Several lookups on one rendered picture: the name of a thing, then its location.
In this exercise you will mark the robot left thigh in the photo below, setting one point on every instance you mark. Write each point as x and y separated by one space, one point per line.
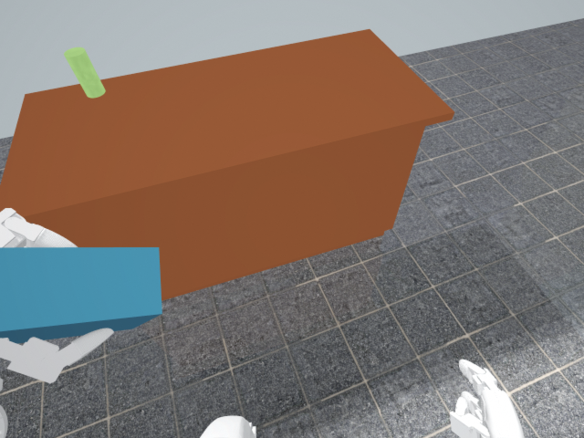
230 427

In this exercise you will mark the right robot hand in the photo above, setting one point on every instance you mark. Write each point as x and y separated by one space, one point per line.
493 416

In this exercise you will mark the left robot hand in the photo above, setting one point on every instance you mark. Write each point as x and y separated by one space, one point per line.
37 358

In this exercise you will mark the sponge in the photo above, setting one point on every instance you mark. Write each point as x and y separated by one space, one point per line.
61 292

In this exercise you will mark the table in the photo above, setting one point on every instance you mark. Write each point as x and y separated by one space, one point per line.
231 165

